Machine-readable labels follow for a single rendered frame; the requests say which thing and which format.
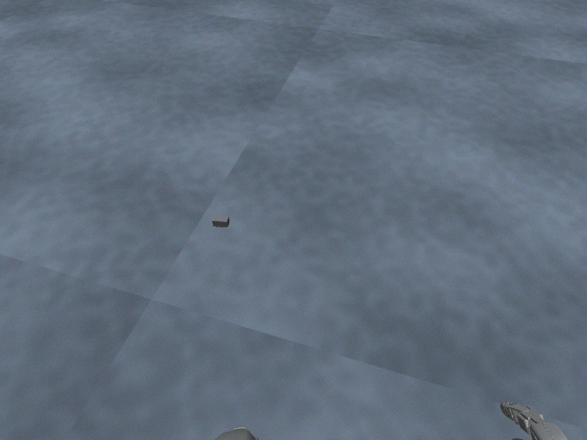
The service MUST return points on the right robot hand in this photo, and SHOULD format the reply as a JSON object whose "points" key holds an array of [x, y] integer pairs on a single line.
{"points": [[532, 422]]}

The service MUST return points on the small box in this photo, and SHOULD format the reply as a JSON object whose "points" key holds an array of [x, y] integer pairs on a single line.
{"points": [[219, 220]]}

